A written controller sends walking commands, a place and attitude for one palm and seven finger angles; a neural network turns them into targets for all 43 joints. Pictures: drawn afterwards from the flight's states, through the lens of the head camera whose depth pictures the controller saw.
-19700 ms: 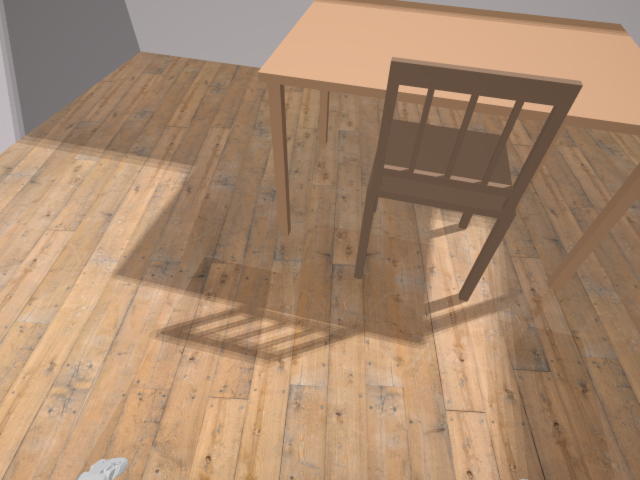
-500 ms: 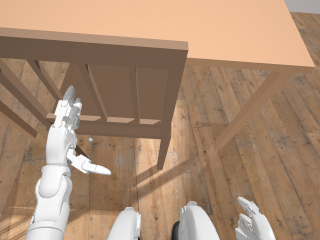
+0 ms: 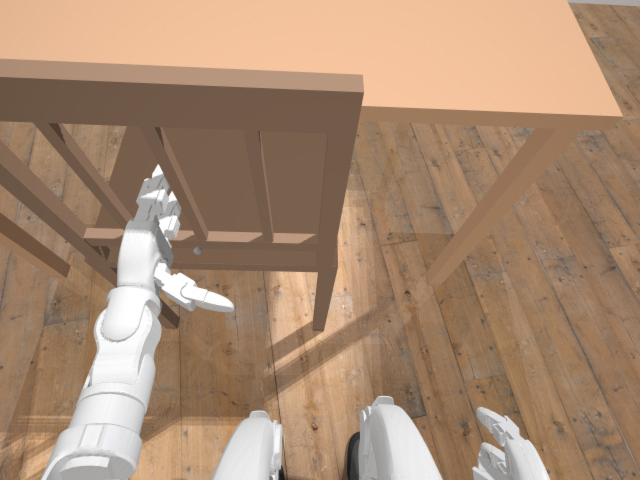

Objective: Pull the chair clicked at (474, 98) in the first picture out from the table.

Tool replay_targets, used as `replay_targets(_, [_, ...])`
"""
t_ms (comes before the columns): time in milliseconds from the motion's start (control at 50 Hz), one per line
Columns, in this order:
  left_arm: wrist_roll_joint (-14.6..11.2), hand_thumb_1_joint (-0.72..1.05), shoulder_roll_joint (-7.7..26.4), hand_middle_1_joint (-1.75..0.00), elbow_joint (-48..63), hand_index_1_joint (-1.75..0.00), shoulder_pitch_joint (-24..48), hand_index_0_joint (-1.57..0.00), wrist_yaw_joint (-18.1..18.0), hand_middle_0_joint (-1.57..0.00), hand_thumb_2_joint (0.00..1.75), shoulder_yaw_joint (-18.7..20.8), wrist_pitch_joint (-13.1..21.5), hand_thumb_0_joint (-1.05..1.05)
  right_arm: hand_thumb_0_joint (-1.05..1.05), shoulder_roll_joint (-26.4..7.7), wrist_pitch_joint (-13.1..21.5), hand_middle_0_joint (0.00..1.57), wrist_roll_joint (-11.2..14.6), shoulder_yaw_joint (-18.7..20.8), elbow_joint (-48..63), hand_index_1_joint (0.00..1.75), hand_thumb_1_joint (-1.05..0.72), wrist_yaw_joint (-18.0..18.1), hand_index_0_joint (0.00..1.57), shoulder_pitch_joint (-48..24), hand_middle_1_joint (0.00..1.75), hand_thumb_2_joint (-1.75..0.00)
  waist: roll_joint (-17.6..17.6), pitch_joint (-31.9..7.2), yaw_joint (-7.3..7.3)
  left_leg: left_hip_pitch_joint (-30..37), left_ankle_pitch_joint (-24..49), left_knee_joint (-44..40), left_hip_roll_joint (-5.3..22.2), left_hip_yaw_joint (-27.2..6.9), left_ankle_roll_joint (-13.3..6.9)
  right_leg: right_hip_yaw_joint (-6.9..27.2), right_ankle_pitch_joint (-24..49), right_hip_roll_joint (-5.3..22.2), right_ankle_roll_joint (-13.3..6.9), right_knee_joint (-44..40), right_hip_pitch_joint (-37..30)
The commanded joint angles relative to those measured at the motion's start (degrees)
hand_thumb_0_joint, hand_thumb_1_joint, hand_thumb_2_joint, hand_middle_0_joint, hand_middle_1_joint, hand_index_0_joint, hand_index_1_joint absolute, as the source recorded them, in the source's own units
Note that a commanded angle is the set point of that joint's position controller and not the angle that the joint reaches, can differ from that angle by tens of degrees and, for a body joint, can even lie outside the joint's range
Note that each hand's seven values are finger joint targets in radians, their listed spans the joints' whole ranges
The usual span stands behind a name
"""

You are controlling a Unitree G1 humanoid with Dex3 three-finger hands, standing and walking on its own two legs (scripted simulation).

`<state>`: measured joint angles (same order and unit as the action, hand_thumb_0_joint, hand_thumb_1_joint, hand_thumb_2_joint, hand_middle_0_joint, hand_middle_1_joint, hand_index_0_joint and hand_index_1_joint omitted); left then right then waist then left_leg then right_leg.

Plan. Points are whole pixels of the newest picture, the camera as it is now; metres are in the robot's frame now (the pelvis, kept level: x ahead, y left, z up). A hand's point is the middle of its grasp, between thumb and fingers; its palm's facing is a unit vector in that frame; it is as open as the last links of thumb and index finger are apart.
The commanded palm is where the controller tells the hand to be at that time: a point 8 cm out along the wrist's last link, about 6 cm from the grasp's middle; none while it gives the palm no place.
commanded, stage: push the fingers through the gap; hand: left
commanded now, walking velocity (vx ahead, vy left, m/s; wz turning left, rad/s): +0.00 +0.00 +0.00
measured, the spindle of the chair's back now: (181, 190) +0.47 +0.18 +0.02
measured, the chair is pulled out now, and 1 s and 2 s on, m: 0.00 0.00 0.00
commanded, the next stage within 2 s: hook a spindle and tug to test in 0.88 s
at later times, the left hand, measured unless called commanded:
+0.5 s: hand (198, 208) +0.44 +0.16 +0.03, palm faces +0.00 -1.00 -0.05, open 16.9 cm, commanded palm +0.41 +0.21 +0.02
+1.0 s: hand (193, 214) +0.43 +0.16 +0.02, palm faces -0.01 -1.00 -0.04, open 16.9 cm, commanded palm +0.41 +0.20 +0.02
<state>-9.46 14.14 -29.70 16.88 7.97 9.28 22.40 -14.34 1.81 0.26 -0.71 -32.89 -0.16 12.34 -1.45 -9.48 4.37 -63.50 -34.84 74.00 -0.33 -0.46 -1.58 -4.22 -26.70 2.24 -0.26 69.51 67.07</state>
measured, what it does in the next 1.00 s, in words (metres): stands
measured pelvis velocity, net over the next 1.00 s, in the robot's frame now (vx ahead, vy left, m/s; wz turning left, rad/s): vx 0.00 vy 0.00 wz -0.01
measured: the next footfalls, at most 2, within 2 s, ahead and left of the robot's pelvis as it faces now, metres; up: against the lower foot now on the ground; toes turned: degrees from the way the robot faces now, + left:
none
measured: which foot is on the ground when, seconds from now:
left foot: down 0.00-1.00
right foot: down 0.00-1.00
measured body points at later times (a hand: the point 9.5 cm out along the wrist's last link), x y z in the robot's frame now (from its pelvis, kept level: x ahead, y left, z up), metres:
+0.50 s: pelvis +0.00 -0.01 +0.00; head +0.14 +0.01 +0.43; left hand +0.43 +0.21 +0.03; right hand +0.09 -0.27 -0.12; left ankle +0.00 +0.10 -0.62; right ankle +0.05 -0.12 -0.62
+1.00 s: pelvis +0.00 +0.00 +0.01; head +0.14 +0.02 +0.43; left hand +0.43 +0.22 +0.03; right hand +0.09 -0.26 -0.11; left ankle +0.00 +0.10 -0.62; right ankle +0.05 -0.12 -0.62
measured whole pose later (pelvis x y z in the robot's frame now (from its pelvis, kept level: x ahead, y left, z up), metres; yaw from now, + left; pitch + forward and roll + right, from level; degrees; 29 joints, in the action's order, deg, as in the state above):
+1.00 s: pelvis +0.00 +0.00 +0.01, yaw -1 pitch +25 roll -2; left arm -8.2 17.2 -44.4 28.5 8.8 13.8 28.6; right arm -14.5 -0.6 -0.6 -0.5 -35.1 -0.9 14.6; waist -1.1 -9.3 6.1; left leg -63.7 -34.0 72.3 0.1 -0.3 -1.6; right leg -4.0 -25.6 1.7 -0.2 67.5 67.2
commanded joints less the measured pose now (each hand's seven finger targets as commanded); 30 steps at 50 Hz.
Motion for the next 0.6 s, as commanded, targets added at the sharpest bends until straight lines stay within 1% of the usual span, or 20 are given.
replay_targets(0, [-0.67, -0.5, 9.76, -0.08, 14.93, -0.08, 14.26, -0.06, -1.4, -0.06, 0.3, 5.09, 6.7, 0.0, 0.0, -8.39, 2.2, 0.2, 0.1, 3.54, 6.19, 0.3, -0.9, 1.1, 0.2, 3.71, 0.3, -0.9, -0.83, -27.87, -0.15, 13.33, 25.96, -11.1, 0.08, -1.97, 1.36, 2.45, 17.53, -1.55, -1.17, -6.86, -23.35])
replay_targets(20, [-0.32, -0.5, 9.82, -0.08, 12.86, -0.08, 15.29, -0.06, -1.9, -0.06, 0.3, 5.46, 7.41, 0.0, 0.0, -8.36, 2.24, 0.2, 0.02, 3.49, 5.45, 0.3, -0.9, 1.14, 0.2, 3.82, 0.3, -0.9, 0.46, -25.88, 0.56, 11.2, 24.05, -10.73, 0.11, -1.81, 1.2, 2.61, 16.76, -1.53, -0.99, -6.83, -22.8])
replay_targets(60, [0.48, -0.5, 8.35, -0.08, 9.47, -0.08, 17.44, -0.06, -2.3, -0.06, 0.3, 4.11, 8.52, 0.0, 0.0, -8.4, 2.42, 0.2, -0.2, 3.37, 4.42, 0.3, -0.9, 1.04, 0.2, 4.03, 0.3, -0.9, 0.5, -23.12, 1.46, 9.39, 20.85, -10.76, -0.04, -1.79, 1.1, 2.57, 14.07, -1.58, -0.96, -7.1, -21.05])
replay_targets(120, [0.74, -0.5, 8.77, -0.08, 3.84, -0.08, 18.18, -0.06, -1.27, -0.06, 0.3, 4.52, 8.5, 0.0, 0.0, -9.0, 2.33, 0.2, -0.19, 3.43, 3.7, 0.3, -0.9, 0.97, 0.2, 4.29, 0.3, -0.9, -0.01, -20.81, 1.7, 7.76, 17.82, -10.85, -0.23, -1.24, 1.06, 2.77, 11.44, -1.56, -1.12, -7.83, -19.67])
replay_targets(160, [0.88, -0.5, 8.84, -0.08, 3.09, -0.08, 19.12, -0.06, 0.06, -0.06, 0.3, 4.02, 8.12, 0.0, 0.0, -9.23, 2.06, 0.2, -0.14, 3.51, 3.82, 0.3, -0.9, 0.86, 0.2, 4.66, 0.3, -0.9, -1.97, -22.6, 1.18, 9.11, 18.84, -11.21, -0.26, -1.27, 1.19, 2.79, 12.05, -1.45, -1.42, -7.73, -20.07])
replay_targets(180, [0.85, -0.5, 8.53, -0.08, 2.46, -0.08, 19.71, -0.06, 0.71, -0.06, 0.3, 3.39, 7.67, 0.0, 0.0, -9.35, 1.96, 0.2, 0.0, 3.62, 3.98, 0.3, -0.9, 0.81, 0.2, 4.88, 0.3, -0.9, -2.73, -23.07, 1.53, 9.92, 19.65, -11.07, -0.2, -1.16, 1.13, 2.79, 12.51, -1.51, -1.47, -7.77, -19.63])
replay_targets(220, [0.61, -0.5, 10.4, -0.08, 1.97, -0.08, 23.31, -0.06, 1.44, -0.06, 0.3, 4.43, 7.44, 0.0, 0.0, -9.5, 1.57, 0.2, 0.04, 3.56, 3.66, 0.3, -0.9, 0.97, 0.2, 5.2, 0.3, -0.9, -3.14, -23.52, 1.68, 10.0, 20.07, -11.03, -0.1, -1.28, 1.17, 2.9, 13.09, -1.43, -1.45, -7.73, -20.01])
replay_targets(240, [0.33, -0.5, 10.07, -0.08, 2.35, -0.08, 25.24, -0.06, 1.57, -0.06, 0.3, 4.22, 7.57, 0.0, 0.0, -9.41, 1.58, 0.2, 0.02, 3.55, 3.52, 0.3, -0.9, 1.06, 0.2, 5.36, 0.3, -0.9, -2.99, -24.29, 2.05, 10.37, 20.14, -10.89, -0.14, -1.29, 1.04, 2.99, 13.17, -1.42, -1.3, -7.89, -20.12])
replay_targets(260, [0.16, -0.5, 11.51, -0.08, 2.96, -0.08, 26.2, -0.06, 1.4, -0.06, 0.3, 5.58, 7.86, 0.0, 0.0, -9.45, 1.59, 0.2, -0.03, 3.55, 3.55, 0.3, -0.9, 1.16, 0.2, 5.54, 0.3, -0.9, -3.71, -25.56, 1.56, 10.77, 20.82, -10.83, -0.17, -1.41, 1.08, 3.15, 13.6, -1.42, -1.36, -7.68, -20.68])
replay_targets(320, [-0.1, -0.5, 13.07, -0.08, 3.62, -0.08, 29.37, -0.06, 0.49, -0.06, 0.3, 7.26, 9.25, 0.0, 0.0, -9.22, 1.69, 0.2, -0.33, 3.51, 3.1, 0.3, -0.9, 1.39, 0.2, 5.86, 0.3, -0.9, -3.28, -28.19, 1.78, 11.79, 23.2, -10.24, -0.14, -1.42, 1.02, 3.33, 15.98, -1.43, -1.16, -7.21, -21.9])
replay_targets(340, [0.14, -0.5, 13.95, -0.08, 3.06, -0.08, 29.83, -0.06, 0.17, -0.06, 0.3, 8.07, 9.66, 0.0, 0.0, -9.21, 1.67, 0.2, -0.41, 3.48, 2.83, 0.3, -0.9, 1.44, 0.2, 6.0, 0.3, -0.9, -3.82, -28.17, 1.79, 11.9, 23.7, -10.17, -0.05, -1.45, 1.17, 3.21, 16.37, -1.44, -1.16, -6.91, -21.59])
replay_targets(380, [0.61, -0.5, 14.12, -0.08, 0.3, -0.08, 30.38, -0.06, -0.38, -0.06, 0.3, 8.31, 9.93, 0.0, 0.0, -9.32, 1.51, 0.2, -0.6, 3.39, 2.41, 0.3, -0.9, 1.33, 0.2, 6.51, 0.3, -0.9, -2.79, -27.39, 2.11, 11.22, 23.44, -10.21, -0.01, -1.71, 1.13, 3.02, 15.88, -1.54, -1.13, -6.75, -20.93])
replay_targets(420, [1.46, -0.5, 13.55, -0.08, -3.62, -0.08, 31.45, -0.06, -0.65, -0.06, 0.3, 7.97, 9.57, 0.0, 0.0, -9.35, 1.17, 0.2, -0.73, 3.27, 1.92, 0.3, -0.9, 1.08, 0.2, 6.72, 0.3, -0.9, -3.25, -25.64, 2.45, 9.77, 21.87, -10.18, -0.06, -1.59, 1.18, 2.85, 14.39, -1.52, -1.11, -6.66, -19.59])
replay_targets(440, [1.78, -0.5, 12.84, -0.08, -5.56, -0.08, 32.6, -0.06, -0.51, -0.06, 0.3, 7.14, 9.3, 0.0, 0.0, -9.51, 0.95, 0.2, -0.72, 3.25, 1.6, 0.3, -0.9, 0.99, 0.2, 7.04, 0.3, -0.9, -2.05, -25.05, 3.27, 9.19, 20.65, -10.05, -0.02, -1.6, 1.01, 2.91, 13.52, -1.62, -0.99, -6.98, -19.0])
replay_targets(460, [1.88, -0.5, 13.56, -0.08, -6.55, -0.08, 33.03, -0.06, -0.32, -0.06, 0.3, 7.79, 9.03, 0.0, 0.0, -9.64, 0.8, 0.2, -0.76, 3.3, 1.57, 0.3, -0.9, 0.97, 0.2, 7.33, 0.3, -0.9, -2.38, -24.95, 3.09, 8.28, 20.09, -9.98, -0.14, -1.35, 0.94, 3.08, 13.38, -1.54, -1.02, -7.09, -19.53])
replay_targets(480, [2.07, -0.5, 13.97, -0.08, -8.3, -0.08, 31.1, -0.06, -0.01, -0.06, 0.3, 8.31, 8.68, 0.0, 0.0, -9.83, 0.55, 0.2, -0.71, 3.33, 1.91, 0.3, -0.9, 0.88, 0.2, 7.8, 0.3, -0.9, -1.27, -25.2, 2.64, 8.19, 20.61, -10.14, -0.13, -1.39, 0.87, 3.07, 13.85, -1.68, -1.17, -7.05, -20.08])
replay_targets(500, [1.86, -0.5, 12.78, -0.08, -8.85, -0.08, 30.79, -0.06, 0.41, -0.06, 0.3, 7.64, 8.36, 0.0, 0.0, -9.76, 0.35, 0.2, -0.64, 3.34, 2.18, 0.3, -0.9, 0.74, 0.2, 7.82, 0.3, -0.9, -1.71, -26.0, 2.82, 8.41, 21.23, -10.15, -0.13, -1.09, 0.82, 3.19, 14.87, -1.65, -1.11, -7.15, -20.48])
replay_targets(520, [1.74, -0.5, 13.48, -0.08, -9.0, -0.08, 30.34, -0.06, 0.79, -0.06, 0.3, 8.17, 8.14, 0.0, 0.0, -9.91, 0.05, 0.2, -0.55, 3.41, 2.37, 0.3, -0.9, 0.68, 0.2, 7.92, 0.3, -0.9, -1.41, -26.46, 2.33, 8.31, 21.39, -10.37, -0.12, -1.09, 0.92, 3.17, 15.1, -1.59, -1.16, -7.16, -21.11])
replay_targets(560, [1.18, -0.5, 12.5, -0.08, -8.19, -0.08, 31.14, -0.06, 1.47, -0.06, 0.3, 7.33, 7.97, 0.0, 0.0, -9.71, -0.31, 0.2, -0.44, 3.37, 2.86, 0.3, -0.9, 0.47, 0.2, 7.99, 0.3, -0.9, -1.83, -27.04, 2.36, 8.39, 21.81, -10.49, -0.18, -0.87, 0.8, 3.3, 15.92, -1.59, -1.17, -7.48, -22.1])
replay_targets(580, [0.88, -0.5, 13.66, -0.08, -7.31, -0.08, 31.14, -0.06, 1.58, -0.06, 0.3, 8.49, 8.2, 0.0, 0.0, -9.78, -0.3, 0.2, -0.46, 3.49, 3.07, 0.3, -0.9, 0.49, 0.2, 8.15, 0.3, -0.9, -2.27, -28.1, 2.17, 9.18, 22.69, -10.38, -0.12, -0.84, 0.78, 3.37, 16.74, -1.72, -1.21, -7.37, -22.62])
